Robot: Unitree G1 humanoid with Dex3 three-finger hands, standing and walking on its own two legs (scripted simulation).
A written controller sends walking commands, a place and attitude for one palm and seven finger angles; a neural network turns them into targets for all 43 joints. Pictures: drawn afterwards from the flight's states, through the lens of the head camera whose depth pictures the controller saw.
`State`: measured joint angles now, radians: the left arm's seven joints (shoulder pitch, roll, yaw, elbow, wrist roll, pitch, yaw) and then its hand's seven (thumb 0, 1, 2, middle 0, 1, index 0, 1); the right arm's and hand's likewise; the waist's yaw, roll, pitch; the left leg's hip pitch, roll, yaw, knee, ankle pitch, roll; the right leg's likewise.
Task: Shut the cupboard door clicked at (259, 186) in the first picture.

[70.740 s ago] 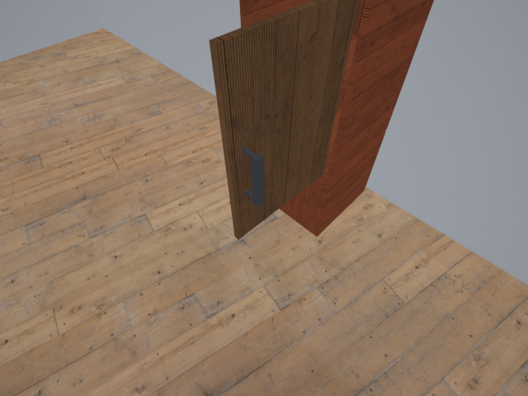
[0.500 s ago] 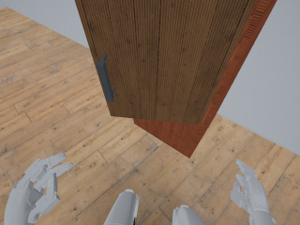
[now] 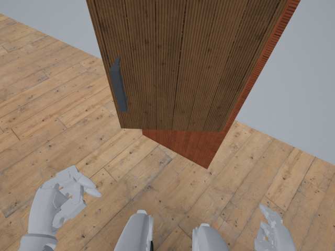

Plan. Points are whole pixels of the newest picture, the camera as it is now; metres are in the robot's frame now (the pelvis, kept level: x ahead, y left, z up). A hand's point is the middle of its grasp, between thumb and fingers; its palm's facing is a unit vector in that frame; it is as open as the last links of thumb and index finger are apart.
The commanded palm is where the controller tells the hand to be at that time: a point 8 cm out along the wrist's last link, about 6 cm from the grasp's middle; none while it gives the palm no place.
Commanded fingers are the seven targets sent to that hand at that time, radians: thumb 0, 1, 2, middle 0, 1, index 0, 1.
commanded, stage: raise the hand and make a fist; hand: left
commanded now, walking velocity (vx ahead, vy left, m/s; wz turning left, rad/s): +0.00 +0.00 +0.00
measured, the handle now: (120, 86) +0.53 +0.18 +0.04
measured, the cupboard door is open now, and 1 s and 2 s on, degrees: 29 29 29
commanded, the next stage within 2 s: bring the fist close to the handle in 0.92 s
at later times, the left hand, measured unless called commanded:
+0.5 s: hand (80, 189) +0.23 +0.20 +0.06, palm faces +0.04 -1.00 -0.04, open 3.1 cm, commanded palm +0.21 +0.25 +0.05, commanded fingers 0.00 0.90 0.90 -1.30 -1.50 -1.30 -1.50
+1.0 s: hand (101, 189) +0.24 +0.16 +0.04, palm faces +0.02 -1.00 -0.03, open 3.1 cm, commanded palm +0.22 +0.22 +0.05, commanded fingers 0.00 0.90 0.90 -1.30 -1.50 -1.30 -1.50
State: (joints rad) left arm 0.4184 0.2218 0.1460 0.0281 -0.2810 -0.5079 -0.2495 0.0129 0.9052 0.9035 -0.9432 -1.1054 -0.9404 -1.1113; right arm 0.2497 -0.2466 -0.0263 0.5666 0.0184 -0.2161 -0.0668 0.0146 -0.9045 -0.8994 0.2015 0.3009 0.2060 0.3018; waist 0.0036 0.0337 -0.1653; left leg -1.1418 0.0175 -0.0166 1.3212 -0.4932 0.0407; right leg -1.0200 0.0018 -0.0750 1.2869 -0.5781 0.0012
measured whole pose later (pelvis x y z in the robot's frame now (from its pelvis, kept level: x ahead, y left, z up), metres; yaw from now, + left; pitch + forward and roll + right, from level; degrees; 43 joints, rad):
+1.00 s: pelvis +0.02 -0.02 +0.00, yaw +0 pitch +18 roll -3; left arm 0.39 0.22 0.12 0.01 -0.27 -0.40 -0.22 0.01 0.90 0.90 -1.30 -1.50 -1.30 -1.50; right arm 0.23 -0.23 0.00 0.49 0.02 -0.13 -0.06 0.01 -0.91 -0.90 0.20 0.30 0.21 0.30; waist 0.01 0.05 -0.19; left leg -1.12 0.03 -0.03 1.32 -0.52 0.00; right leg -1.00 0.02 -0.08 1.30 -0.61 -0.03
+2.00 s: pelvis +0.02 -0.01 +0.01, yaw -1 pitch +21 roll -2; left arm -0.36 0.21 0.15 0.64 -0.14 -0.45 -0.04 0.01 0.90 0.90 -1.30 -1.50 -1.30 -1.50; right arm 0.26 -0.23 0.00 0.61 -0.01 -0.03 -0.02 0.01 -0.91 -0.90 0.20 0.30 0.21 0.30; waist -0.05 0.04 -0.18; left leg -1.13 0.03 0.00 1.26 -0.50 0.02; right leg -1.03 0.02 -0.05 1.25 -0.58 -0.01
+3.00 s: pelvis +0.01 -0.01 +0.00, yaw -1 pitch +25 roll -3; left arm -0.75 0.36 0.27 1.06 -0.13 -0.50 -0.22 0.01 0.90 0.90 -1.34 -1.50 -1.30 -1.50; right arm 0.31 -0.25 -0.01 0.65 0.00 0.03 -0.02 0.01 -0.91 -0.90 0.20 0.30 0.21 0.30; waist -0.11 0.05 -0.17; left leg -1.25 0.03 -0.01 1.31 -0.50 0.02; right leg -1.15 0.02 -0.06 1.30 -0.58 -0.02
